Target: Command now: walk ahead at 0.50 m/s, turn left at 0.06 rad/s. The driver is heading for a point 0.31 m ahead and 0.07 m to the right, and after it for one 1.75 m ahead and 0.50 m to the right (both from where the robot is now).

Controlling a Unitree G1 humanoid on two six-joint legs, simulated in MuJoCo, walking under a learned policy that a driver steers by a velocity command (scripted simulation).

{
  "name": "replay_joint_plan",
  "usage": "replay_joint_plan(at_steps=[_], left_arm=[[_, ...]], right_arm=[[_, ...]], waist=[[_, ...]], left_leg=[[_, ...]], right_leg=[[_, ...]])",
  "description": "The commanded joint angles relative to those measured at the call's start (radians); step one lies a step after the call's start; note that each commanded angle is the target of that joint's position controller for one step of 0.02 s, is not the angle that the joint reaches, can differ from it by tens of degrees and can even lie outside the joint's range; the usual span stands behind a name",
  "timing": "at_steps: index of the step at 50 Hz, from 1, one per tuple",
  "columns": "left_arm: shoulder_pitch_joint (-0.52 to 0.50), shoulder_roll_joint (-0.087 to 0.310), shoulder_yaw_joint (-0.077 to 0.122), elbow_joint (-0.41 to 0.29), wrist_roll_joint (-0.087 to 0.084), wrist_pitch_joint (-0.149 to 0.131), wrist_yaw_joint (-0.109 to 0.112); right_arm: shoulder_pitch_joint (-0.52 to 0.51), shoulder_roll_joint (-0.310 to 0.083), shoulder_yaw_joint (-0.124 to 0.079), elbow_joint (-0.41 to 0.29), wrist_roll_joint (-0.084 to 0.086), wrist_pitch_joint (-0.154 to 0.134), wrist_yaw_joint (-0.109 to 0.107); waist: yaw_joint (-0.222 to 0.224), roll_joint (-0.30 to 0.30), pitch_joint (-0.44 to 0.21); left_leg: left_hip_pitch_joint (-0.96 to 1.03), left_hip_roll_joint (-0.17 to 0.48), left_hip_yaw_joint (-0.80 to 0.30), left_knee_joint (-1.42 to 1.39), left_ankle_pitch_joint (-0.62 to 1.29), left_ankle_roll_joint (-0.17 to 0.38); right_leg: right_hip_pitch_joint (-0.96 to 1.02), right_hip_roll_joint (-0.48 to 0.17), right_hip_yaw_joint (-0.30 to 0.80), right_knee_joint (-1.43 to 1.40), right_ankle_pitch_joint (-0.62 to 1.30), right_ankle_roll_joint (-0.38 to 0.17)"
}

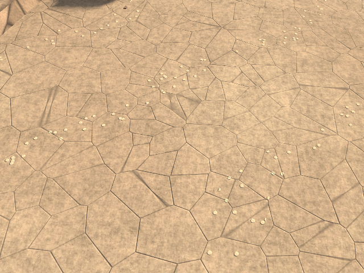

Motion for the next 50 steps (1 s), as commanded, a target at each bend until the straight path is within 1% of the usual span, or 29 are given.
replay_joint_plan(at_steps=[1, 4, 7, 9, 10, 11, 12, 13, 14, 15, 16, 17, 18, 20, 23, 27, 29, 32, 34, 35, 36, 37, 38, 39, 40, 41, 44, 48, 50], left_arm=[[-0.064, 0.035, -0.003, -0.053, -0.013, -0.009, -0.011], [-0.121, 0.053, -0.004, -0.075, -0.025, -0.012, -0.024], [-0.14, 0.059, -0.005, -0.096, -0.022, -0.017, -0.047], [-0.055, 0.086, 0.007, -0.08, -0.01, -0.02, -0.058], [0.045, 0.12, 0.025, -0.055, -0.004, -0.021, -0.058], [0.161, 0.157, 0.044, -0.029, 0.0, -0.021, -0.053], [0.26, 0.244, 0.06, -0.031, 0.012, -0.015, -0.043], [0.242, 0.258, 0.053, -0.046, 0.013, -0.011, -0.045], [0.251, 0.182, 0.045, -0.059, -0.009, 0.005, -0.039], [0.181, 0.158, 0.037, -0.081, -0.016, 0.016, -0.031], [0.13, 0.139, 0.032, -0.092, -0.019, 0.029, -0.024], [0.101, 0.134, 0.029, -0.102, -0.015, 0.039, -0.017], [0.09, 0.136, 0.029, -0.108, -0.004, 0.045, -0.014], [0.067, 0.143, 0.035, -0.121, 0.003, 0.052, -0.01], [0.078, 0.174, 0.049, -0.128, -0.007, 0.066, 0.007], [0.071, 0.172, 0.051, -0.142, -0.022, 0.102, 0.03], [0.076, 0.17, 0.052, -0.146, -0.02, 0.114, 0.036], [0.087, 0.165, 0.054, -0.155, -0.019, 0.125, 0.036], [0.06, 0.153, 0.05, -0.168, -0.03, 0.13, 0.036], [0.066, 0.13, 0.043, -0.174, -0.032, 0.132, 0.038], [0.125, 0.074, 0.028, -0.176, -0.017, 0.132, 0.035], [0.135, 0.089, 0.033, -0.208, -0.021, 0.123, 0.031], [0.163, 0.171, 0.055, -0.189, -0.005, 0.114, 0.027], [0.163, 0.2, 0.07, -0.166, -0.018, 0.119, 0.025], [0.166, 0.18, 0.07, -0.144, -0.023, 0.133, 0.032], [0.156, 0.16, 0.066, -0.146, -0.02, 0.144, 0.037], [0.114, 0.086, 0.041, -0.169, -0.026, 0.15, 0.034], [0.069, 0.055, 0.021, -0.189, -0.017, 0.143, 0.024], [0.07, 0.067, 0.022, -0.185, -0.017, 0.143, 0.017]], right_arm=[[0.013, -0.161, -0.036, -0.041, -0.002, -0.02, -0.009], [0.044, -0.169, -0.036, -0.006, -0.004, -0.023, -0.005], [0.047, -0.172, -0.038, 0.02, -0.007, -0.009, -0.011], [0.01, -0.187, -0.041, 0.011, -0.011, 0.003, -0.024], [-0.015, -0.196, -0.042, 0.0, -0.012, 0.012, -0.031], [-0.036, -0.193, -0.037, -0.013, -0.011, 0.019, -0.038], [0.009, -0.152, -0.02, -0.045, -0.037, 0.013, -0.043], [0.161, -0.054, 0.012, -0.044, -0.04, -0.005, -0.022], [0.104, -0.16, -0.004, -0.027, -0.019, -0.015, -0.01], [-0.005, -0.175, -0.011, -0.066, 0.009, -0.016, -0.008], [-0.062, -0.176, -0.011, -0.075, 0.004, -0.011, -0.016], [-0.085, -0.181, -0.018, -0.086, -0.01, 0.001, -0.025], [-0.07, -0.174, -0.02, -0.095, -0.013, 0.015, -0.03], [-0.022, -0.136, -0.014, -0.09, -0.015, 0.031, -0.041], [-0.031, -0.125, -0.012, -0.094, -0.022, 0.038, -0.055], [-0.116, -0.121, -0.014, -0.118, -0.013, 0.048, -0.053], [-0.157, -0.119, -0.014, -0.133, -0.01, 0.041, -0.047], [-0.171, -0.131, -0.019, -0.142, -0.004, 0.017, -0.035], [-0.118, -0.137, -0.027, -0.127, 0.0, 0.001, -0.027], [-0.092, -0.162, -0.036, -0.118, -0.004, -0.005, -0.027], [-0.094, -0.23, -0.05, -0.133, -0.021, 0.001, -0.035], [-0.092, -0.271, -0.061, -0.123, -0.056, 0.018, -0.033], [-0.094, -0.22, -0.053, -0.137, -0.047, 0.019, -0.033], [-0.122, -0.17, -0.039, -0.149, -0.037, 0.021, -0.037], [-0.147, -0.149, -0.033, -0.153, -0.027, 0.025, -0.037], [-0.159, -0.144, -0.03, -0.151, -0.015, 0.029, -0.038], [-0.145, -0.152, -0.03, -0.135, -0.019, 0.044, -0.039], [-0.149, -0.173, -0.038, -0.124, -0.011, 0.056, -0.037], [-0.134, -0.185, -0.039, -0.11, -0.002, 0.06, -0.031]], waist=[[-0.029, 0.105, -0.019], [-0.053, 0.098, 0.018], [-0.044, 0.085, 0.037], [0.004, 0.117, -0.029], [0.056, 0.13, -0.097], [0.122, 0.102, -0.162], [0.124, -0.062, -0.293], [0.041, -0.252, -0.446], [0.112, -0.087, -0.488], [0.113, -0.055, -0.339], [0.096, 0.042, -0.228], [0.072, 0.058, -0.16], [0.039, 0.025, -0.135], [0.009, -0.03, -0.129], [0.012, -0.039, -0.186], [0.039, -0.064, -0.181], [0.054, -0.089, -0.155], [0.061, -0.118, -0.15], [0.021, -0.123, -0.153], [0.015, -0.104, -0.154], [0.055, 0.075, -0.196], [0.081, 0.336, -0.145], [0.062, 0.278, -0.161], [0.06, 0.195, -0.148], [0.065, 0.145, -0.13], [0.06, 0.145, -0.115], [0.044, 0.194, -0.107], [0.019, 0.243, -0.145], [0.009, 0.255, -0.142]], left_leg=[[-0.064, 0.228, -0.062, -0.121, 0.242, 0.113], [0.05, 0.285, -0.065, -0.123, 0.206, 0.107], [0.192, 0.331, -0.034, -0.049, 0.378, 0.086], [0.219, 0.318, 0.004, 0.077, 0.713, 0.049], [0.217, 0.289, 0.027, 0.208, 0.872, 0.025], [0.152, 0.24, 0.067, 0.405, 0.863, -0.019], [-0.093, 0.164, 0.1, 0.745, 0.443, -0.08], [-0.454, -0.014, 0.03, 1.073, -0.485, -0.147], [-0.491, 0.043, -0.085, 1.131, -0.448, -0.136], [-0.553, 0.087, -0.069, 1.104, -0.385, -0.129], [-0.554, 0.123, -0.042, 1.047, -0.329, -0.133], [-0.521, 0.144, -0.036, 0.988, -0.293, -0.138], [-0.456, 0.154, -0.038, 0.938, -0.274, -0.141], [-0.404, 0.145, -0.02, 0.83, -0.258, -0.159], [-0.391, 0.127, -0.019, 0.7, -0.165, -0.192], [-0.378, 0.108, -0.04, 0.561, -0.058, -0.205], [-0.372, 0.097, -0.051, 0.486, -0.06, -0.202], [-0.325, 0.077, -0.059, 0.36, -0.102, -0.187], [-0.217, 0.079, -0.046, 0.162, -0.008, -0.161], [-0.113, 0.138, -0.068, 0.067, 0.109, -0.134], [0.017, 0.353, -0.236, 0.067, 0.283, -0.049], [0.045, 0.508, -0.459, 0.048, 0.511, 0.127], [0.043, 0.554, -0.482, 0.059, 0.539, 0.189], [0.03, 0.49, -0.36, 0.083, 0.514, 0.153], [0.016, 0.417, -0.267, 0.098, 0.469, 0.107], [0.008, 0.393, -0.226, 0.1, 0.457, 0.093], [-0.004, 0.336, -0.124, 0.08, 0.473, 0.1], [0.001, 0.353, -0.098, 0.087, 0.464, 0.117], [-0.003, 0.364, -0.111, 0.094, 0.432, 0.122]], right_leg=[[0.112, 0.033, -0.059, -0.156, 0.219, -0.01], [0.055, 0.041, -0.049, -0.224, 0.225, -0.045], [-0.013, 0.062, -0.045, -0.269, 0.102, -0.089], [0.112, 0.121, -0.084, -0.275, 0.035, -0.116], [0.235, 0.166, -0.118, -0.28, 0.035, -0.132], [0.406, 0.173, -0.108, -0.329, 0.157, -0.157], [0.713, -0.034, 0.155, -0.267, 0.517, -0.25], [1.041, -0.268, 0.582, -0.289, 0.697, -0.462], [1.019, -0.217, 0.561, -0.335, 0.523, -0.427], [0.891, -0.177, 0.439, -0.363, 0.435, -0.387], [0.731, -0.136, 0.361, -0.4, 0.394, -0.354], [0.591, -0.114, 0.327, -0.431, 0.371, -0.344], [0.489, -0.083, 0.305, -0.463, 0.348, -0.337], [0.397, -0.045, 0.254, -0.48, 0.389, -0.334], [0.395, -0.026, 0.237, -0.454, 0.423, -0.321], [0.38, 0.017, 0.279, -0.452, 0.091, -0.264], [0.387, 0.024, 0.323, -0.448, -0.018, -0.256], [0.443, 0.015, 0.393, -0.393, 0.06, -0.249], [0.458, 0.04, 0.418, -0.334, 0.115, -0.217], [0.413, 0.078, 0.401, -0.286, 0.032, -0.177], [0.311, 0.163, 0.284, -0.102, -0.287, -0.121], [0.095, 0.3, 0.103, 0.07, -0.606, -0.062], [0.055, 0.225, 0.097, 0.29, -0.614, -0.018], [0.05, 0.203, 0.093, 0.374, -0.545, 0.002], [0.053, 0.194, 0.083, 0.408, -0.493, 0.022], [0.04, 0.19, 0.082, 0.431, -0.452, 0.035], [0.089, 0.194, 0.021, 0.323, -0.394, 0.055], [0.248, 0.149, -0.026, 0.046, -0.383, 0.047], [0.315, 0.146, -0.052, -0.075, -0.353, 0.034]])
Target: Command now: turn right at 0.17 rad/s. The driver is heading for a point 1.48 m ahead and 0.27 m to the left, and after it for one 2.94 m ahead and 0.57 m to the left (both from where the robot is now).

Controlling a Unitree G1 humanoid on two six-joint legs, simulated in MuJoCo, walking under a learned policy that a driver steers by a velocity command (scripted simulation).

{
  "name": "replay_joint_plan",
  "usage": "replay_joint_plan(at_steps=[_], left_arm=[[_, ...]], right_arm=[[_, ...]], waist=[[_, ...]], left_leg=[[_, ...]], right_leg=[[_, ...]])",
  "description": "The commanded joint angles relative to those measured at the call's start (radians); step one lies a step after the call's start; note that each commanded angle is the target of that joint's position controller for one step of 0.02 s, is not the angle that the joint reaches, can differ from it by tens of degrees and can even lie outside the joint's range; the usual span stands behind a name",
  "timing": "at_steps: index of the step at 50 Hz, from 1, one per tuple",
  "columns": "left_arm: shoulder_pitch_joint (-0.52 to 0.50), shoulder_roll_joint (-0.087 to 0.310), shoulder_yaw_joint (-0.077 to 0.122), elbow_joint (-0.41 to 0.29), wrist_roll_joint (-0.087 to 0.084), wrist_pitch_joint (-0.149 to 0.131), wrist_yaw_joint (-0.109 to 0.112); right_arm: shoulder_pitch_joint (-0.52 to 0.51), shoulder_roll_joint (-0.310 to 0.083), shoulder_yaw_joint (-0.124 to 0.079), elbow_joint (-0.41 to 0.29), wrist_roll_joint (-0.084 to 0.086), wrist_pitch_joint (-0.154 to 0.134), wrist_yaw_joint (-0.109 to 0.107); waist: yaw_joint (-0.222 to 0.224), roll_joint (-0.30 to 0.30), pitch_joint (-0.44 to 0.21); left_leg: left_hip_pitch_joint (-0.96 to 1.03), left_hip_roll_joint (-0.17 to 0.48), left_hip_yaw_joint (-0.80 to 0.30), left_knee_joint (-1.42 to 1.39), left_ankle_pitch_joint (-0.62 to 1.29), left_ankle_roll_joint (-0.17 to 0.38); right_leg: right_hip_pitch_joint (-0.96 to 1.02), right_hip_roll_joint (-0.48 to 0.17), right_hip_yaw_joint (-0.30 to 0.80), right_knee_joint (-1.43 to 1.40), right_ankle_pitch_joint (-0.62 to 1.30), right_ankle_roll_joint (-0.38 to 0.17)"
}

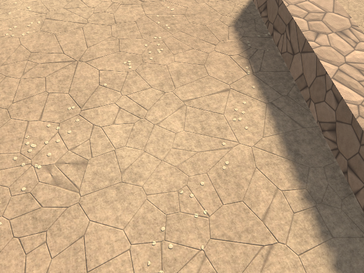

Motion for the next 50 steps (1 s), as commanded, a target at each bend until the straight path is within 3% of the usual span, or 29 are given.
replay_joint_plan(at_steps=[1, 3, 4, 5, 6, 7, 8, 10, 12, 14, 16, 19, 21, 22, 23, 24, 25, 26, 27, 28, 29, 34, 38, 43, 45, 47, 48, 49, 50], left_arm=[[0.001, 0.048, 0.008, -0.064, 0.005, -0.016, -0.008], [0.056, 0.029, 0.004, -0.028, 0.018, -0.021, -0.012], [0.076, 0.088, 0.014, -0.032, 0.027, -0.021, -0.004], [0.076, 0.167, 0.026, -0.043, 0.041, -0.015, 0.009], [0.021, 0.121, 0.017, -0.031, 0.049, -0.022, 0.002], [-0.043, 0.091, 0.011, -0.048, 0.048, -0.033, -0.004], [-0.031, 0.106, 0.02, -0.037, 0.044, -0.041, 0.0], [-0.012, 0.124, 0.027, -0.025, 0.029, -0.052, 0.008], [0.005, 0.119, 0.031, -0.026, 0.025, -0.052, 0.021], [0.013, 0.121, 0.035, -0.024, 0.023, -0.053, 0.029], [-0.031, 0.128, 0.04, -0.026, 0.017, -0.05, 0.029], [-0.084, 0.139, 0.047, -0.027, 0.008, -0.038, 0.024], [-0.098, 0.142, 0.049, -0.017, -0.009, -0.032, 0.023], [-0.075, 0.126, 0.046, -0.001, -0.016, -0.033, 0.021], [-0.016, 0.088, 0.038, 0.014, 0.003, -0.037, 0.016], [-0.077, 0.036, 0.015, -0.051, 0.05, -0.041, 0.018], [-0.142, 0.074, 0.026, -0.057, 0.035, -0.046, 0.024], [-0.136, 0.096, 0.034, -0.051, 0.012, -0.044, 0.024], [-0.114, 0.107, 0.04, -0.03, 0.011, -0.042, 0.029], [-0.108, 0.119, 0.046, -0.017, 0.018, -0.041, 0.035], [-0.096, 0.12, 0.049, -0.01, 0.019, -0.041, 0.036], [-0.074, 0.088, 0.042, 0.003, 0.009, -0.047, 0.029], [-0.083, 0.082, 0.037, 0.009, 0.009, -0.051, 0.027], [-0.054, 0.056, 0.016, 0.038, 0.011, -0.062, 0.01], [-0.048, 0.069, 0.015, 0.041, 0.004, -0.068, 0.006], [-0.028, 0.084, 0.014, 0.042, 0.006, -0.077, 0.002], [-0.029, 0.111, 0.017, 0.036, 0.014, -0.08, 0.002], [-0.026, 0.16, 0.025, 0.023, 0.016, -0.082, 0.005], [-0.027, 0.203, 0.037, 0.029, 0.003, -0.079, 0.003]], right_arm=[[-0.013, -0.173, -0.041, -0.043, 0.014, -0.006, 0.005], [0.008, -0.123, -0.018, -0.016, 0.026, -0.014, 0.016], [0.049, -0.104, -0.007, -0.006, 0.008, -0.026, 0.026], [0.081, -0.068, 0.007, -0.012, -0.027, -0.041, 0.042], [0.029, -0.089, 0.001, -0.03, -0.004, -0.04, 0.035], [-0.007, -0.143, -0.012, -0.021, 0.006, -0.033, 0.027], [-0.041, -0.154, -0.019, -0.027, 0.009, -0.027, 0.019], [-0.016, -0.156, -0.026, -0.026, 0.006, -0.006, 0.008], [0.005, -0.144, -0.03, -0.03, 0.018, 0.002, 0.013], [-0.01, -0.134, -0.036, -0.044, 0.025, 0.011, 0.021], [-0.001, -0.119, -0.035, -0.046, 0.028, 0.024, 0.028], [0.021, -0.12, -0.036, -0.053, 0.03, 0.034, 0.044], [0.065, -0.124, -0.044, -0.048, 0.029, 0.036, 0.055], [0.093, -0.136, -0.052, -0.042, 0.023, 0.035, 0.053], [0.103, -0.211, -0.074, -0.054, 0.017, 0.031, 0.041], [0.11, -0.344, -0.097, -0.089, 0.002, 0.019, 0.033], [0.149, -0.296, -0.081, -0.094, -0.029, -0.005, 0.044], [0.104, -0.272, -0.071, -0.097, -0.026, -0.024, 0.046], [0.05, -0.253, -0.068, -0.1, -0.005, -0.03, 0.04], [0.011, -0.228, -0.059, -0.106, 0.013, -0.027, 0.031], [-0.003, -0.218, -0.052, -0.111, 0.02, -0.022, 0.022], [0.018, -0.207, -0.047, -0.127, 0.015, -0.01, 0.003], [0.012, -0.195, -0.039, -0.126, 0.004, -0.001, -0.003], [-0.028, -0.121, -0.003, -0.091, -0.023, -0.006, 0.013], [-0.037, -0.133, -0.002, -0.07, -0.026, -0.008, 0.022], [-0.046, -0.153, -0.007, -0.052, -0.01, -0.008, 0.022], [-0.021, -0.163, -0.011, -0.041, -0.008, -0.011, 0.019], [0.005, -0.169, -0.015, -0.042, -0.018, -0.017, 0.015], [0.03, -0.17, -0.021, -0.048, -0.024, -0.021, 0.013]], waist=[[0.001, 0.233, -0.138], [0.039, 0.187, -0.11], [0.021, 0.108, -0.139], [-0.018, -0.117, -0.164], [-0.005, -0.198, -0.148], [-0.001, -0.139, -0.079], [0.018, -0.147, -0.059], [0.023, -0.183, -0.042], [0.035, -0.192, -0.05], [0.052, -0.151, -0.052], [0.039, -0.108, -0.057], [0.026, -0.121, -0.087], [-0.004, -0.112, -0.105], [-0.015, -0.079, -0.111], [0.005, 0.109, -0.111], [0.004, 0.377, -0.095], [-0.061, 0.231, -0.178], [-0.03, 0.165, -0.139], [-0.003, 0.112, -0.109], [0.009, 0.097, -0.094], [0.022, 0.112, -0.099], [0.017, 0.122, -0.121], [0.002, 0.148, -0.103], [-0.011, 0.158, -0.083], [-0.009, 0.152, -0.061], [0.022, 0.12, -0.041], [0.019, 0.091, -0.048], [-0.004, 0.034, -0.072], [-0.037, -0.051, -0.089]], left_leg=[[0.128, 0.195, -0.171, -0.071, 0.427, 0.219], [0.022, 0.146, -0.156, -0.055, 0.291, 0.149], [-0.067, 0.106, -0.136, -0.018, 0.143, 0.074], [-0.151, 0.015, -0.064, 0.085, -0.16, 0.004], [-0.075, 0.011, -0.028, 0.077, -0.23, -0.028], [-0.051, 0.008, -0.018, 0.099, -0.146, -0.042], [-0.094, -0.014, -0.004, 0.117, -0.073, -0.042], [-0.112, -0.009, -0.011, 0.172, -0.085, -0.044], [-0.164, -0.017, 0.005, 0.319, -0.239, -0.034], [-0.255, 0.008, -0.016, 0.465, -0.375, -0.032], [-0.24, 0.023, -0.007, 0.447, -0.339, -0.039], [-0.124, 0.008, 0.045, 0.324, -0.231, -0.033], [-0.018, -0.026, 0.091, 0.147, -0.079, -0.005], [0.065, -0.051, 0.085, 0.037, 0.033, 0.023], [0.189, 0.039, -0.094, -0.059, 0.327, 0.078], [0.264, 0.317, -0.515, -0.106, 0.667, 0.281], [0.253, 0.356, -0.561, -0.127, 0.601, 0.381], [0.231, 0.311, -0.471, -0.124, 0.525, 0.348], [0.215, 0.251, -0.4, -0.118, 0.429, 0.288], [0.208, 0.221, -0.368, -0.116, 0.392, 0.247], [0.179, 0.19, -0.337, -0.122, 0.404, 0.229], [0.225, 0.151, -0.322, -0.136, 0.357, 0.228], [0.196, 0.138, -0.33, -0.146, 0.247, 0.224], [0.085, 0.119, -0.274, -0.163, 0.138, 0.219], [0.069, 0.125, -0.28, -0.156, 0.117, 0.218], [0.072, 0.11, -0.266, -0.12, 0.137, 0.187], [0.084, 0.094, -0.256, -0.097, 0.149, 0.158], [0.088, 0.055, -0.224, -0.047, 0.12, 0.125], [0.079, -0.013, -0.154, -0.022, 0.091, 0.097]], right_leg=[[0.112, -0.001, -0.054, -0.234, 0.077, -0.022], [0.312, 0.003, -0.053, -0.544, 0.321, -0.071], [0.451, -0.1, 0.054, -0.517, 0.456, -0.102], [0.498, -0.271, 0.182, -0.45, 0.709, -0.177], [0.286, -0.313, 0.191, -0.489, 0.516, -0.275], [0.241, -0.248, 0.146, -0.508, 0.391, -0.259], [0.259, -0.214, 0.123, -0.503, 0.345, -0.228], [0.258, -0.247, 0.126, -0.493, 0.432, -0.235], [0.285, -0.308, 0.148, -0.477, 0.568, -0.284], [0.33, -0.377, 0.179, -0.479, 0.676, -0.337], [0.327, -0.369, 0.129, -0.473, 0.707, -0.33], [0.3, -0.337, 0.038, -0.441, 0.718, -0.296], [0.276, -0.313, -0.021, -0.372, 0.65, -0.249], [0.231, -0.28, -0.065, -0.297, 0.54, -0.2], [0.088, -0.196, -0.162, -0.098, 0.284, -0.108], [-0.205, -0.02, -0.171, 0.17, -0.235, -0.011], [-0.221, -0.008, -0.002, 0.342, -0.302, -0.019], [-0.244, -0.029, 0.023, 0.388, -0.226, -0.035], [-0.254, -0.048, 0.027, 0.368, -0.131, -0.041], [-0.261, -0.06, 0.035, 0.333, -0.059, -0.04], [-0.217, -0.055, 0.034, 0.326, -0.006, -0.033], [-0.2, -0.023, 0.032, 0.225, 0.098, 0.002], [-0.147, -0.042, 0.03, 0.083, 0.121, 0.022], [0.07, -0.085, -0.004, -0.137, 0.126, 0.012], [0.12, -0.075, -0.018, -0.22, 0.127, -0.003], [0.174, -0.06, -0.034, -0.393, 0.262, -0.03], [0.198, -0.075, -0.005, -0.42, 0.373, -0.046], [0.218, -0.122, 0.054, -0.384, 0.574, -0.071], [0.214, -0.133, 0.086, -0.345, 0.628, -0.11]])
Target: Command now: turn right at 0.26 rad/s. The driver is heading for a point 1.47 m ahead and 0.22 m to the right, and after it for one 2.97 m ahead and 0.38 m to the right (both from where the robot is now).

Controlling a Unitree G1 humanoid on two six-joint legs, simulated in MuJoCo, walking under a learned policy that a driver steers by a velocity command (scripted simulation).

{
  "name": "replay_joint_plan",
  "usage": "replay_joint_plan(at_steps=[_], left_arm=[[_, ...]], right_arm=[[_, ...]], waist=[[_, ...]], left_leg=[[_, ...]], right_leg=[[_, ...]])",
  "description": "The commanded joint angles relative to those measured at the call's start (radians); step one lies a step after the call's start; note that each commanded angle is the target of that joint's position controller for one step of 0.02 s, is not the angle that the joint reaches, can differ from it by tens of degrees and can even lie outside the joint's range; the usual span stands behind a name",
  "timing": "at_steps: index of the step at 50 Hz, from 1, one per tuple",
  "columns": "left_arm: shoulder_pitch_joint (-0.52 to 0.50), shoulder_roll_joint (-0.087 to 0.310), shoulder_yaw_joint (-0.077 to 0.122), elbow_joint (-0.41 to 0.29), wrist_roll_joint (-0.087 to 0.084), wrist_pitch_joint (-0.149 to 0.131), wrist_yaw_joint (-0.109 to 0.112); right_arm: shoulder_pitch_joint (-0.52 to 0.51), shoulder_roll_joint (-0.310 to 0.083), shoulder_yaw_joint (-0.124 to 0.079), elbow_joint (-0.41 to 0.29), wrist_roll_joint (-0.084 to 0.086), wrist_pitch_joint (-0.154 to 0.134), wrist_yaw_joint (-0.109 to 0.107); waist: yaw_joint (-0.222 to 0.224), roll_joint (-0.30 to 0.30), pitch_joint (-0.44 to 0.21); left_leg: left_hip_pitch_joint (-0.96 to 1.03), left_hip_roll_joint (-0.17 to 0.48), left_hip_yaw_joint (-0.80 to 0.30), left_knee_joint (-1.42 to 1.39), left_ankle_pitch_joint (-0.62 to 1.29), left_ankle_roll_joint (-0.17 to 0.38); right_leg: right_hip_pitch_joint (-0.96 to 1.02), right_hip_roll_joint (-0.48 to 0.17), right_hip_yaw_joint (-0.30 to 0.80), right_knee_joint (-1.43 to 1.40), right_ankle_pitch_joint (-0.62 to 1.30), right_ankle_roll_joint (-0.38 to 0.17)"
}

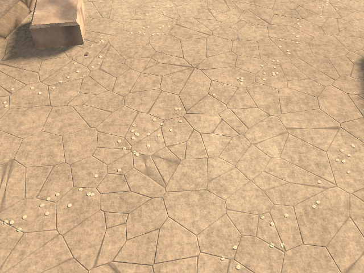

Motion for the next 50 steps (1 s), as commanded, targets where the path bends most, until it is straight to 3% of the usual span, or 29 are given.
replay_joint_plan(at_steps=[1, 2, 5, 8, 9, 10, 11, 12, 13, 14, 15, 19, 23, 25, 26, 27, 28, 29, 30, 31, 32, 33, 36, 40, 45, 48, 50], left_arm=[[-0.054, 0.205, 0.05, -0.086, -0.018, -0.016, -0.002], [-0.05, 0.185, 0.047, -0.087, -0.018, -0.014, -0.003], [-0.054, 0.175, 0.044, -0.105, -0.01, -0.015, 0.0], [-0.069, 0.172, 0.044, -0.131, -0.012, -0.006, 0.006], [-0.082, 0.162, 0.041, -0.145, -0.015, -0.002, 0.007], [-0.085, 0.146, 0.037, -0.156, -0.019, 0.003, 0.007], [-0.06, 0.129, 0.033, -0.162, -0.015, 0.007, 0.005], [-0.06, 0.146, 0.041, -0.168, -0.008, 0.011, 0.002], [-0.059, 0.174, 0.057, -0.165, -0.012, 0.017, -0.002], [-0.047, 0.162, 0.059, -0.158, -0.02, 0.027, -0.004], [-0.051, 0.134, 0.05, -0.159, -0.022, 0.034, -0.005], [-0.11, 0.081, 0.023, -0.202, -0.024, 0.038, -0.028], [-0.093, 0.107, 0.034, -0.227, -0.025, 0.048, -0.049], [-0.026, 0.12, 0.047, -0.21, -0.015, 0.054, -0.043], [0.019, 0.181, 0.066, -0.207, -0.012, 0.053, -0.029], [0.04, 0.29, 0.081, -0.237, 0.006, 0.046, -0.009], [0.048, 0.224, 0.056, -0.238, 0.038, 0.021, -0.02], [0.004, 0.178, 0.039, -0.227, 0.04, -0.001, -0.028], [-0.054, 0.13, 0.025, -0.211, 0.028, -0.014, -0.028], [-0.096, 0.089, 0.009, -0.204, 0.021, -0.019, -0.026], [-0.126, 0.072, -0.001, -0.191, 0.022, -0.024, -0.024], [-0.132, 0.06, -0.006, -0.179, 0.03, -0.027, -0.02], [-0.141, 0.081, 0.003, -0.156, 0.034, -0.027, -0.009], [-0.103, 0.15, 0.03, -0.127, 0.021, -0.002, 0.006], [-0.125, 0.145, 0.039, -0.118, 0.019, 0.01, 0.011], [-0.097, 0.173, 0.053, -0.107, 0.002, 0.009, 0.007], [-0.128, 0.184, 0.056, -0.106, -0.019, 0.001, -0.002]], right_arm=[[0.05, -0.186, -0.065, -0.048, -0.007, -0.017, -0.015], [0.024, -0.174, -0.067, -0.055, 0.0, -0.012, -0.022], [0.021, -0.141, -0.075, -0.071, 0.007, 0.014, -0.03], [0.047, -0.134, -0.086, -0.08, 0.008, 0.013, -0.022], [0.064, -0.151, -0.094, -0.078, 0.006, 0.011, -0.02], [0.084, -0.18, -0.104, -0.075, 0.005, 0.01, -0.018], [0.091, -0.213, -0.112, -0.073, 0.001, 0.007, -0.016], [0.078, -0.201, -0.105, -0.088, -0.004, -0.002, -0.02], [0.072, -0.186, -0.095, -0.098, -0.004, -0.011, -0.024], [0.033, -0.184, -0.094, -0.105, 0.002, -0.017, -0.026], [0.003, -0.196, -0.098, -0.104, 0.012, -0.02, -0.027], [0.032, -0.222, -0.109, -0.086, 0.013, 0.001, -0.034], [0.049, -0.257, -0.123, -0.072, 0.039, 0.01, -0.022], [0.059, -0.232, -0.114, -0.054, 0.059, 0.001, -0.013], [0.108, -0.189, -0.1, -0.037, 0.039, -0.007, -0.007], [0.09, -0.112, -0.066, -0.085, -0.025, -0.012, 0.002], [0.024, -0.166, -0.082, -0.087, 0.002, -0.007, -0.007], [0.011, -0.193, -0.09, -0.075, 0.036, 0.005, -0.012], [0.03, -0.181, -0.089, -0.057, 0.04, 0.013, -0.016], [0.049, -0.178, -0.089, -0.028, 0.03, 0.021, -0.023], [0.074, -0.175, -0.089, -0.011, 0.022, 0.028, -0.025], [0.103, -0.168, -0.087, 0.006, 0.027, 0.03, -0.023], [0.08, -0.15, -0.075, 0.006, 0.039, 0.03, -0.019], [0.037, -0.177, -0.079, -0.028, 0.043, 0.036, -0.022], [0.042, -0.151, -0.075, -0.043, 0.042, 0.042, -0.014], [0.045, -0.142, -0.071, -0.049, 0.053, 0.041, 0.006], [0.09, -0.145, -0.075, -0.03, 0.055, 0.036, 0.021]], waist=[[-0.062, -0.082, -0.081], [-0.052, -0.103, -0.082], [-0.051, -0.155, -0.077], [-0.057, -0.114, -0.089], [-0.06, -0.05, -0.085], [-0.059, 0.048, -0.076], [-0.047, 0.174, -0.073], [-0.051, 0.208, -0.081], [-0.047, 0.125, -0.073], [-0.023, 0.068, -0.058], [-0.016, 0.068, -0.033], [-0.06, 0.138, -0.068], [-0.055, 0.177, -0.107], [-0.015, 0.148, -0.113], [-0.011, 0.022, -0.14], [-0.027, -0.287, -0.165], [0.044, -0.159, -0.242], [0.022, -0.1, -0.18], [-0.011, -0.095, -0.136], [-0.028, -0.08, -0.117], [-0.049, -0.091, -0.103], [-0.062, -0.101, -0.105], [-0.04, -0.108, -0.086], [0.002, -0.095, -0.049], [-0.006, -0.081, -0.057], [0.002, -0.086, -0.075], [-0.04, -0.092, -0.053]], left_leg=[[0.048, 0.092, -0.045, -0.015, 0.134, -0.003], [0.054, 0.075, -0.007, 0.026, 0.123, -0.015], [0.024, 0.061, 0.024, 0.09, 0.066, -0.024], [0.061, 0.091, 0.007, 0.046, 0.053, -0.004], [0.09, 0.139, -0.029, -0.011, 0.08, 0.018], [0.128, 0.228, -0.12, -0.083, 0.148, 0.067], [0.15, 0.381, -0.259, -0.154, 0.28, 0.154], [0.153, 0.507, -0.348, -0.175, 0.434, 0.245], [0.14, 0.534, -0.345, -0.175, 0.522, 0.279], [0.129, 0.5, -0.265, -0.168, 0.512, 0.25], [0.126, 0.453, -0.184, -0.175, 0.477, 0.21], [0.162, 0.371, 0.01, -0.156, 0.523, 0.167], [0.17, 0.402, 0.063, -0.094, 0.52, 0.134], [0.082, 0.365, 0.114, 0.014, 0.406, 0.059], [-0.056, 0.306, 0.184, 0.164, 0.24, -0.023], [-0.355, 0.178, 0.217, 0.475, -0.397, -0.131], [-0.365, 0.154, 0.045, 0.627, -0.458, -0.147], [-0.352, 0.178, 0.016, 0.662, -0.393, -0.143], [-0.34, 0.191, 0.002, 0.618, -0.323, -0.139], [-0.311, 0.202, -0.011, 0.574, -0.262, -0.144], [-0.241, 0.194, -0.01, 0.553, -0.193, -0.154], [-0.188, 0.181, -0.01, 0.527, -0.149, -0.161], [-0.14, 0.175, -0.001, 0.362, -0.117, -0.166], [-0.211, 0.177, 0.022, 0.353, -0.198, -0.162], [-0.217, 0.184, 0.049, 0.351, -0.229, -0.147], [-0.162, 0.174, 0.094, 0.269, -0.211, -0.099], [-0.05, 0.154, 0.131, 0.121, -0.15, -0.046]], right_leg=[[0.002, -0.066, 0.115, -0.025, 0.387, -0.105], [-0.024, -0.078, 0.156, -0.05, 0.336, -0.122], [-0.057, -0.116, 0.27, -0.078, 0.279, -0.169], [-0.113, -0.086, 0.282, -0.038, 0.213, -0.158], [-0.16, -0.045, 0.23, 0.023, 0.167, -0.125], [-0.231, 0.021, 0.146, 0.129, 0.081, -0.078], [-0.29, 0.076, 0.045, 0.264, -0.084, -0.037], [-0.344, 0.049, 0.02, 0.49, -0.355, -0.013], [-0.373, 0.031, 0.046, 0.652, -0.393, -0.002], [-0.382, 0.006, 0.055, 0.685, -0.35, 0.004], [-0.393, -0.014, 0.044, 0.629, -0.285, 0.011], [-0.28, -0.011, -0.056, 0.402, -0.178, 0.031], [-0.134, 0.028, -0.132, 0.163, -0.096, -0.004], [0.042, 0.071, -0.142, -0.061, 0.082, -0.061], [0.217, 0.005, -0.021, -0.115, 0.335, -0.107], [0.377, -0.298, 0.359, -0.089, 0.806, -0.262], [0.26, -0.386, 0.401, -0.117, 0.747, -0.42], [0.195, -0.323, 0.29, -0.138, 0.637, -0.394], [0.153, -0.252, 0.21, -0.15, 0.511, -0.333], [0.126, -0.218, 0.164, -0.16, 0.448, -0.291], [0.069, -0.194, 0.113, -0.168, 0.487, -0.278], [0.046, -0.176, 0.071, -0.177, 0.496, -0.272], [0.066, -0.165, 0.024, -0.187, 0.395, -0.265], [0.122, -0.246, 0.097, -0.197, 0.303, -0.315], [0.156, -0.28, 0.069, -0.183, 0.401, -0.328], [0.136, -0.281, 0.057, -0.249, -0.004, -0.306], [0.057, -0.259, 0.023, -0.26, -0.194, -0.264]])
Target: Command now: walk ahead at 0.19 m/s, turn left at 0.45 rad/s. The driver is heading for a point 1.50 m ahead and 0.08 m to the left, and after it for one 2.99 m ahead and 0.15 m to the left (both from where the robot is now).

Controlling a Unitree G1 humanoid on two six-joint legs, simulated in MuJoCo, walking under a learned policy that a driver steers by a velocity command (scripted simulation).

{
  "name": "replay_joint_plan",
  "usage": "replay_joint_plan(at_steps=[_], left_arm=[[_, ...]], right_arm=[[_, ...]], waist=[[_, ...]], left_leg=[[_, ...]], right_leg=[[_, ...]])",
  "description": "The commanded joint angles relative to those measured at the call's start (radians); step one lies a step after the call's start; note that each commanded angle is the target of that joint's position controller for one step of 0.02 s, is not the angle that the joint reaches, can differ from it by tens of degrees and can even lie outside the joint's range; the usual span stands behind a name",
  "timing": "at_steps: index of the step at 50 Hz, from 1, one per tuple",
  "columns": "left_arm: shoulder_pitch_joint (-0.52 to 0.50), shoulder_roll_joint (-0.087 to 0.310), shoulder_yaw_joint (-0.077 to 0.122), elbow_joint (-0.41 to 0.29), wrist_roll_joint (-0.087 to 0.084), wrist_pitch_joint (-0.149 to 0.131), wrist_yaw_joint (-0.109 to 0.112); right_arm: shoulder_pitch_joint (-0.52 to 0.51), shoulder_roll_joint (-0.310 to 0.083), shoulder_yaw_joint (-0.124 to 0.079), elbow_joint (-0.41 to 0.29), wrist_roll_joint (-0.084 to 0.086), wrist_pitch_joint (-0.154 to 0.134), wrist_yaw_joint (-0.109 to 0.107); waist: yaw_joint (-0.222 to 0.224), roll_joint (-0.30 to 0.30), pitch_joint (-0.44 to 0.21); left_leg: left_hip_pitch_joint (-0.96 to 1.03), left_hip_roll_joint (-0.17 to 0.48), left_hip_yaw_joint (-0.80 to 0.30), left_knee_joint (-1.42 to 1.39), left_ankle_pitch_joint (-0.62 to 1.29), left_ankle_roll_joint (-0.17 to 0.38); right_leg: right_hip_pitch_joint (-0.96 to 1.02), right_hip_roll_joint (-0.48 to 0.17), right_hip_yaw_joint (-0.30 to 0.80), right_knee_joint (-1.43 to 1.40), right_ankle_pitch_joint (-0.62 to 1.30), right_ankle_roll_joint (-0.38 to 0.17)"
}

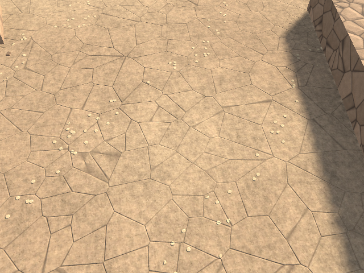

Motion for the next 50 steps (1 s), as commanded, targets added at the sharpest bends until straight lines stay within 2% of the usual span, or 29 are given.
replay_joint_plan(at_steps=[1, 2, 3, 4, 5, 6, 8, 9, 11, 14, 18, 21, 23, 25, 26, 27, 28, 29, 30, 31, 32, 33, 36, 39, 42, 44, 47, 49, 50], left_arm=[[-0.052, 0.174, 0.05, -0.056, -0.028, -0.019, -0.007], [-0.056, 0.135, 0.041, -0.051, -0.027, -0.024, -0.011], [-0.087, 0.06, 0.021, -0.067, -0.01, -0.034, -0.022], [-0.184, 0.042, 0.015, -0.15, 0.002, -0.054, -0.024], [-0.205, 0.099, 0.028, -0.152, -0.017, -0.08, -0.034], [-0.161, 0.132, 0.037, -0.139, -0.034, -0.095, -0.048], [-0.119, 0.158, 0.047, -0.097, 0.001, -0.114, -0.046], [-0.118, 0.148, 0.047, -0.089, 0.011, -0.119, -0.046], [-0.129, 0.114, 0.038, -0.088, 0.008, -0.124, -0.049], [-0.182, 0.077, 0.023, -0.106, 0.001, -0.126, -0.052], [-0.266, 0.053, 0.006, -0.131, -0.011, -0.135, -0.074], [-0.261, 0.073, 0.006, -0.134, -0.019, -0.141, -0.087], [-0.218, 0.099, 0.014, -0.125, -0.019, -0.142, -0.088], [-0.043, 0.151, 0.04, -0.08, -0.014, -0.135, -0.074], [0.114, 0.178, 0.052, -0.042, -0.013, -0.128, -0.066], [0.269, 0.256, 0.068, -0.024, 0.002, -0.123, -0.061], [0.309, 0.247, 0.061, 0.007, -0.009, -0.128, -0.078], [0.255, 0.17, 0.042, 0.003, -0.028, -0.129, -0.076], [0.189, 0.153, 0.035, -0.01, -0.022, -0.124, -0.068], [0.145, 0.147, 0.032, -0.022, -0.01, -0.119, -0.062], [0.119, 0.132, 0.026, -0.031, 0.001, -0.118, -0.059], [0.107, 0.119, 0.02, -0.038, 0.01, -0.118, -0.054], [0.113, 0.12, 0.02, -0.037, -0.011, -0.118, -0.038], [0.147, 0.155, 0.032, -0.03, -0.018, -0.114, -0.022], [0.21, 0.172, 0.038, -0.015, -0.026, -0.098, -0.012], [0.25, 0.171, 0.038, -0.006, -0.033, -0.087, -0.009], [0.255, 0.167, 0.04, -0.008, -0.03, -0.074, -0.004], [0.236, 0.139, 0.032, -0.02, -0.022, -0.068, -0.007], [0.234, 0.079, 0.01, -0.038, -0.007, -0.071, -0.013]], right_arm=[[0.08, -0.087, -0.027, -0.025, 0.003, -0.02, 0.018], [0.173, -0.104, -0.038, 0.022, 0.003, -0.025, 0.014], [0.288, -0.162, -0.059, 0.057, 0.01, -0.032, 0.003], [0.307, -0.301, -0.086, 0.025, -0.004, -0.059, 0.008], [0.231, -0.231, -0.064, -0.013, -0.026, -0.092, 0.012], [0.166, -0.185, -0.048, -0.027, -0.023, -0.112, 0.007], [0.128, -0.147, -0.034, -0.036, -0.002, -0.121, -0.002], [0.138, -0.136, -0.027, -0.039, -0.007, -0.12, -0.009], [0.18, -0.142, -0.029, -0.039, -0.015, -0.121, -0.02], [0.216, -0.155, -0.034, -0.037, -0.013, -0.117, -0.031], [0.269, -0.15, -0.034, -0.014, -0.011, -0.115, -0.034], [0.271, -0.16, -0.038, 0.0, -0.006, -0.113, -0.031], [0.257, -0.167, -0.04, 0.004, -0.009, -0.11, -0.031], [0.24, -0.174, -0.041, 0.004, -0.017, -0.099, -0.033], [0.239, -0.161, -0.032, 0.001, -0.023, -0.096, -0.036], [0.31, -0.09, -0.01, -0.027, -0.043, -0.102, -0.034], [0.364, -0.024, 0.013, -0.027, -0.031, -0.123, -0.024], [0.234, -0.118, -0.003, -0.051, -0.006, -0.143, -0.015], [0.124, -0.144, -0.007, -0.079, 0.011, -0.162, -0.008], [0.068, -0.136, -0.003, -0.091, -0.005, -0.179, -0.008], [0.057, -0.131, -0.008, -0.094, -0.022, -0.184, -0.008], [0.077, -0.121, -0.008, -0.095, -0.028, -0.181, -0.006], [0.082, -0.087, 0.0, -0.106, -0.044, -0.162, -0.008], [-0.042, -0.054, 0.017, -0.149, -0.048, -0.161, -0.011], [-0.157, -0.039, 0.024, -0.173, -0.036, -0.173, -0.001], [-0.195, -0.055, 0.018, -0.185, -0.023, -0.178, 0.006], [-0.18, -0.098, -0.003, -0.19, -0.016, -0.186, 0.012], [-0.052, -0.132, -0.027, -0.162, -0.017, -0.193, 0.006], [0.081, -0.178, -0.042, -0.151, -0.034, -0.196, -0.002]], waist=[[-0.044, -0.096, -0.074], [-0.075, -0.056, -0.081], [-0.106, 0.122, -0.094], [-0.118, 0.309, -0.034], [-0.105, 0.175, -0.013], [-0.054, 0.167, 0.024], [-0.03, 0.106, 0.042], [-0.025, 0.111, 0.034], [-0.032, 0.1, 0.015], [-0.051, 0.107, 0.025], [-0.097, 0.139, 0.061], [-0.089, 0.159, 0.078], [-0.06, 0.177, 0.053], [0.034, 0.185, -0.088], [0.11, 0.158, -0.197], [0.109, -0.05, -0.368], [0.064, -0.279, -0.462], [0.098, -0.182, -0.32], [0.093, -0.098, -0.179], [0.07, -0.006, -0.116], [0.036, 0.011, -0.079], [0.006, -0.019, -0.082], [-0.019, -0.057, -0.051], [0.018, -0.045, -0.01], [0.07, -0.051, -0.018], [0.083, -0.059, -0.028], [0.053, -0.086, -0.046], [-0.023, -0.095, -0.099], [-0.086, -0.033, -0.224]], left_leg=[[0.131, -0.035, 0.067, -0.222, 0.112, 0.08], [0.264, -0.063, 0.064, -0.282, 0.117, 0.111], [0.419, 0.077, -0.167, -0.374, 0.041, 0.183], [0.455, 0.318, -0.729, -0.509, -0.107, 0.371], [0.418, 0.347, -0.759, -0.581, -0.132, 0.404], [0.401, 0.308, -0.662, -0.587, -0.117, 0.362], [0.394, 0.227, -0.498, -0.576, 0.06, 0.287], [0.375, 0.19, -0.436, -0.578, 0.164, 0.264], [0.368, 0.154, -0.363, -0.575, 0.339, 0.25], [0.303, 0.109, -0.294, -0.568, 0.404, 0.227], [0.238, 0.113, -0.264, -0.578, 0.386, 0.215], [0.311, 0.158, -0.253, -0.556, 0.445, 0.204], [0.372, 0.177, -0.228, -0.496, 0.657, 0.184], [0.406, 0.14, -0.163, -0.26, 1.088, 0.156], [0.294, 0.105, -0.133, -0.055, 1.113, 0.128], [-0.033, 0.01, -0.112, 0.318, 0.733, 0.073], [-0.286, -0.147, -0.173, 0.568, -0.091, 0.033], [-0.399, -0.088, -0.216, 0.644, -0.062, 0.046], [-0.426, -0.041, -0.189, 0.614, 0.03, 0.059], [-0.396, -0.005, -0.171, 0.551, 0.096, 0.066], [-0.355, 0.021, -0.166, 0.487, 0.137, 0.063], [-0.311, 0.036, -0.17, 0.449, 0.161, 0.057], [-0.291, 0.046, -0.135, 0.31, 0.169, 0.009], [-0.272, 0.026, -0.111, 0.079, 0.347, -0.029], [-0.179, -0.033, -0.096, -0.121, 0.526, -0.049], [-0.151, -0.049, -0.115, -0.183, 0.542, -0.048], [-0.106, -0.051, -0.142, -0.247, 0.444, -0.017], [0.084, -0.044, -0.12, -0.307, 0.394, 0.035], [0.306, 0.083, -0.226, -0.288, 0.345, 0.099]], right_leg=[[-0.02, -0.252, 0.215, -0.19, -0.225, -0.139], [-0.107, -0.204, 0.15, -0.086, -0.249, -0.093], [-0.289, -0.119, 0.024, 0.226, -0.252, -0.013], [-0.637, 0.069, 0.057, 0.505, -0.402, 0.055], [-0.691, 0.019, 0.224, 0.622, -0.364, 0.041], [-0.705, -0.013, 0.246, 0.619, -0.23, 0.024], [-0.671, -0.044, 0.232, 0.543, -0.052, 0.031], [-0.622, -0.042, 0.226, 0.506, 0.017, 0.043], [-0.583, -0.016, 0.205, 0.435, 0.124, 0.068], [-0.508, 0.016, 0.194, 0.258, 0.24, 0.093], [-0.402, 0.03, 0.167, 0.096, 0.337, 0.093], [-0.4, 0.018, 0.163, 0.035, 0.312, 0.049], [-0.355, 0.03, 0.141, 0.023, 0.249, 0.006], [-0.131, 0.096, 0.082, 0.022, 0.201, -0.057], [0.121, 0.071, 0.116, 0.046, 0.231, -0.097], [0.505, -0.167, 0.495, 0.073, 0.154, -0.229], [0.658, -0.319, 0.971, -0.127, -0.093, -0.333], [0.572, -0.288, 0.956, -0.2, -0.205, -0.286], [0.413, -0.259, 0.804, -0.215, -0.148, -0.252], [0.272, -0.221, 0.712, -0.233, -0.038, -0.24], [0.177, -0.184, 0.645, -0.251, 0.06, -0.235], [0.123, -0.158, 0.613, -0.272, 0.104, -0.239], [0.011, -0.13, 0.527, -0.314, 0.179, -0.26], [-0.067, -0.084, 0.45, -0.32, 0.202, -0.229], [-0.085, -0.055, 0.429, -0.28, 0.19, -0.188], [-0.041, -0.073, 0.473, -0.237, 0.156, -0.175], [0.053, -0.108, 0.565, -0.137, 0.132, -0.141], [0.034, -0.066, 0.558, 0.0, 0.191, -0.099], [-0.047, -0.011, 0.499, 0.236, 0.13, -0.065]])
Velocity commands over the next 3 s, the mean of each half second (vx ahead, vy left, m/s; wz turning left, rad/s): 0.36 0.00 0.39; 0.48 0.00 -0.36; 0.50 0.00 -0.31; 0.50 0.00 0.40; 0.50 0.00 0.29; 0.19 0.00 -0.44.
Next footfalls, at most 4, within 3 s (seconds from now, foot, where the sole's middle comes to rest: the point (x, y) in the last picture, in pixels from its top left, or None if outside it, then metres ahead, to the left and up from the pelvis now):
0.06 left None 0.00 0.12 -0.77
0.52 right None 0.40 -0.03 -0.77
1.00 left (126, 224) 0.65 0.22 -0.77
1.48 right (204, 178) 0.86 -0.09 -0.77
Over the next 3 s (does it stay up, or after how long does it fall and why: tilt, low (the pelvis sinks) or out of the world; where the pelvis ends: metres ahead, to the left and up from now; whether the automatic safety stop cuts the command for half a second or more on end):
stays up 1.45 0.07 0.00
